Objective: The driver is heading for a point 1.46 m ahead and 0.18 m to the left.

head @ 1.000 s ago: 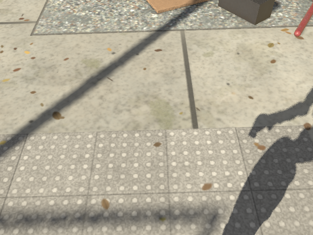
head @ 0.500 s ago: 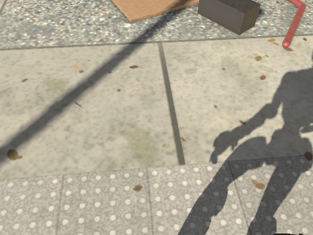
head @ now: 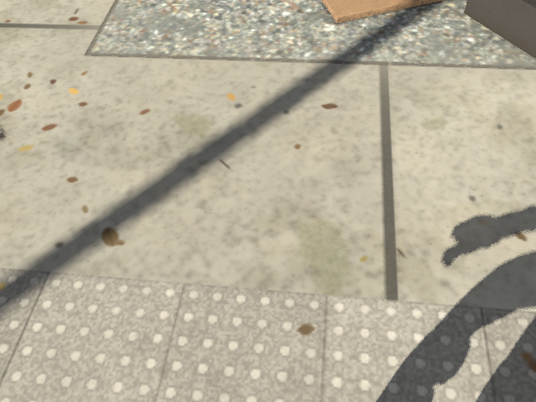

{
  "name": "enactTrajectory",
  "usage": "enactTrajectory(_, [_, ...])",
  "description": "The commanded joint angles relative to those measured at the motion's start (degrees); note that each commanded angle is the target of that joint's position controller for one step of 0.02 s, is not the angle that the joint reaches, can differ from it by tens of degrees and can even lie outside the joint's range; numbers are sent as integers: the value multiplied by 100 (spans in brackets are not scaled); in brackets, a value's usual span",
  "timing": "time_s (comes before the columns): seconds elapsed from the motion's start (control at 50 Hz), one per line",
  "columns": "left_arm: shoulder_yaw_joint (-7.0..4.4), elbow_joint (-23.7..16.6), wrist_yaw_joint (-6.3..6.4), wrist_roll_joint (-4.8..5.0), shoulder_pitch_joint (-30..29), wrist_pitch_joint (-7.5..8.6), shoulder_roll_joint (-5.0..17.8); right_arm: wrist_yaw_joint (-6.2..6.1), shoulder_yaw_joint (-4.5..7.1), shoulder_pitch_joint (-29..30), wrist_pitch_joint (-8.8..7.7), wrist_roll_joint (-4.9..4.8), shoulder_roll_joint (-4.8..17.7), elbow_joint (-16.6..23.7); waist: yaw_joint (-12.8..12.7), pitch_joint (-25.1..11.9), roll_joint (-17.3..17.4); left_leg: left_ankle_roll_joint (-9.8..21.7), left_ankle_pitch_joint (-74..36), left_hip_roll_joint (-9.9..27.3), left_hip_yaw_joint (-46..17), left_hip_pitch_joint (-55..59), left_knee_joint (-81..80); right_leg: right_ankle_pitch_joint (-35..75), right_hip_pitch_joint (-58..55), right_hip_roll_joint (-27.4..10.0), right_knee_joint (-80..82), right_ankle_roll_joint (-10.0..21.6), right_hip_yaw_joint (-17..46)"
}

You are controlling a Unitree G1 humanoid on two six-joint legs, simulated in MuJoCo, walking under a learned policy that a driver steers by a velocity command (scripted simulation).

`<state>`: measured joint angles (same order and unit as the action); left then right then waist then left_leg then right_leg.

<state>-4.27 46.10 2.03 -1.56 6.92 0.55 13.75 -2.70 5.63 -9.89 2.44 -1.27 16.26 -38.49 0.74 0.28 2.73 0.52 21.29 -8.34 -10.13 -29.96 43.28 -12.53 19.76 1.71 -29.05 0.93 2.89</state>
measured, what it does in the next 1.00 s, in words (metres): steps on the spot: left foot, then right foot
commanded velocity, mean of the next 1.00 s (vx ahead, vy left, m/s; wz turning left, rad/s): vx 0.01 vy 0.00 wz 0.14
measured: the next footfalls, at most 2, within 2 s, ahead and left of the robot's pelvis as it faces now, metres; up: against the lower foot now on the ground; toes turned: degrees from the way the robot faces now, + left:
left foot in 0.38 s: +0.03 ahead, +0.16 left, +0.00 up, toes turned +16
right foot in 0.90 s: +0.04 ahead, -0.06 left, +0.00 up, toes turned +5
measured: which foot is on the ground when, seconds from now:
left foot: up 0.00-0.36, down 0.38-0.92, up 0.94-1.00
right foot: down 0.00-0.38, up 0.40-0.88, down 0.90-1.00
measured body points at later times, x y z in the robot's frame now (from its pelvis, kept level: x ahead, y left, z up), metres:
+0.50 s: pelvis +0.01 +0.05 +0.00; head +0.04 +0.08 +0.45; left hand +0.05 +0.37 -0.12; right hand +0.26 -0.16 -0.08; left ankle -0.01 +0.14 -0.74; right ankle +0.01 -0.10 -0.66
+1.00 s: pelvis +0.01 +0.01 +0.00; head +0.06 -0.01 +0.45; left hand +0.11 +0.32 -0.09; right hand +0.21 -0.25 -0.12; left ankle -0.03 +0.15 -0.68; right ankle +0.00 -0.07 -0.74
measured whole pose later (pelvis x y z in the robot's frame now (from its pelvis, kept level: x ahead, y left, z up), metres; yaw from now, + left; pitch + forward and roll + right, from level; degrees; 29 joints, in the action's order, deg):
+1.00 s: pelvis +0.01 +0.01 +0.00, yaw +5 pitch +2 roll +2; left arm -4.2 41.6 -0.2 -0.4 11.4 -1.1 16.7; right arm -2.4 5.4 -4.2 2.5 0.2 17.8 -44.0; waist -1.0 3.4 2.1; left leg -1.8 29.9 0.1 0.5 -25.8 56.3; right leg -18.4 15.1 1.6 -31.3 4.1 -0.3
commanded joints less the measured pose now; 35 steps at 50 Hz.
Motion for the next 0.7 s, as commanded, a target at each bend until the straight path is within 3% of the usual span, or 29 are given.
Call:
enactTrajectory(0.02, [-179,-601,69,29,-392,79,675,37,294,-334,-82,33,869,247,123,-651,-906,-237,549,369,70,-952,2134,1945,-1296,-1908,978,1086,1497])
enactTrajectory(0.04, [-161,-605,65,120,-399,72,646,31,264,-365,-16,79,754,204,78,-546,-788,-311,305,407,101,-1123,2473,2083,-1374,-1793,905,996,1254])
enactTrajectory(0.06, [-141,-592,68,135,-336,50,651,49,216,-346,31,72,598,214,49,-469,-750,-377,184,423,205,-1116,2697,2309,-1299,-1694,908,990,982])
enactTrajectory(0.12, [-172,-543,96,110,-60,-38,757,91,110,85,64,-46,420,461,-165,-362,-1054,-557,-180,591,560,-1202,2155,2341,-1529,-1551,1011,1046,500])
enactTrajectory(0.18, [-247,-533,131,112,93,-78,975,149,31,385,59,-16,335,645,-316,-479,-1211,-623,-193,854,766,-863,1309,2412,-1745,-1709,992,1103,267])
enactTrajectory(0.24, [-323,-576,100,158,64,-103,1181,237,-5,480,49,-15,344,754,-334,-523,-1320,-496,-77,966,1058,-143,545,2340,-1504,-1862,975,1102,32])
enactTrajectory(0.3, [-371,-581,40,248,111,-91,1290,317,59,468,88,-24,476,798,-314,-466,-1423,-267,-113,901,1284,365,-224,2166,-1437,-1996,816,1014,-63])
enactTrajectory(0.34, [-382,-582,27,359,20,-85,1307,374,98,226,101,-25,444,720,-105,-475,-1371,8,-707,772,1459,966,-1283,1960,-1329,-1956,429,763,-243])
enactTrajectory(0.36, [-355,-528,14,378,136,-73,1182,359,151,-16,96,-5,501,602,-18,-556,-1176,185,-1219,618,1484,1580,-1866,1708,-1074,-1799,15,515,-448])
enactTrajectory(0.38, [-297,-467,-32,270,395,-52,927,299,273,-327,73,-1,834,531,10,-725,-367,442,-2605,1015,783,2666,-2099,901,-224,-1447,-1019,80,-931])
enactTrajectory(0.4, [-110,-778,-105,-67,299,-20,485,200,386,-452,41,72,1543,643,-146,-808,1594,1276,-5414,2670,-1378,3737,-1836,-2498,1741,-659,-2999,-465,-1220])
enactTrajectory(0.42, [-177,-874,-98,33,-54,31,786,254,295,-636,-72,261,1342,693,320,-1391,1171,2169,-5203,3222,-1764,3412,-2057,-2800,2091,-403,-3989,-525,-287])
enactTrajectory(0.44, [-234,-879,-80,200,-281,8,1015,282,222,-422,-169,296,1152,654,301,-1125,677,2004,-4597,2872,-1279,3136,-2164,-2372,2121,-524,-4300,-465,-78])
enactTrajectory(0.46, [-242,-783,-48,239,-203,-33,1007,253,133,-41,-216,203,869,596,92,-885,460,1630,-4142,2507,-782,2905,-2162,-1889,2139,-620,-4135,-410,-24])
enactTrajectory(0.48, [-233,-641,-6,192,-74,-79,971,215,27,219,-208,118,579,582,-16,-836,282,1365,-3885,2278,-483,2763,-2158,-1537,2010,-703,-3917,-420,15])
enactTrajectory(0.5, [-224,-567,3,157,120,-124,924,188,-53,422,-206,94,430,537,-167,-812,337,1277,-4032,2132,-185,2433,-2201,-1160,1606,-688,-3796,-452,-23])
enactTrajectory(0.56, [-122,-386,-47,206,457,-165,653,139,-192,579,-285,237,106,325,-321,-839,417,1145,-3819,1873,400,2101,-2338,-561,679,-673,-2768,-500,-45])
enactTrajectory(0.6, [-53,-434,-58,203,247,-184,575,110,-181,583,-311,282,190,192,-191,-674,451,1137,-3394,1917,454,2009,-2412,-536,305,-666,-1938,-499,-64])
enactTrajectory(0.66, [-108,-585,-45,237,92,-235,876,83,-70,485,-264,261,589,30,-37,-386,482,1325,-2795,2242,156,2018,-2472,-974,263,-560,-1633,-453,-182])
enactTrajectory(0.7, [-135,-648,-37,274,76,-254,943,59,-26,438,-211,210,698,-33,26,-188,423,1427,-2553,2455,-67,2128,-2484,-1269,503,-536,-1702,-404,-194])
Velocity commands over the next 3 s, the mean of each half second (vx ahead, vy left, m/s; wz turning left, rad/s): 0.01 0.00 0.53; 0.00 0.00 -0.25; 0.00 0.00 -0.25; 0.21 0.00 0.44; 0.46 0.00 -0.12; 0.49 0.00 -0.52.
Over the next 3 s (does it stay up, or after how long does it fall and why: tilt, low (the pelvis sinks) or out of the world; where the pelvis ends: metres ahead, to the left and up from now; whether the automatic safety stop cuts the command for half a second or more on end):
stays up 0.64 0.17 0.01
